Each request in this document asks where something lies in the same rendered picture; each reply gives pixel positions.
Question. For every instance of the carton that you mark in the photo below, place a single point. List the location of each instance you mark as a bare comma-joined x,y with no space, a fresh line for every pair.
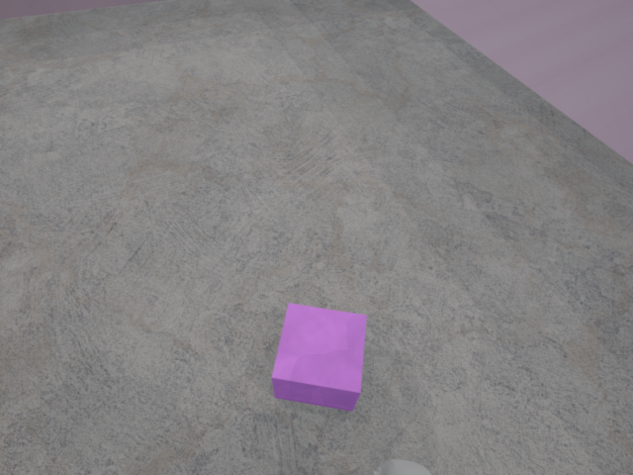
320,357

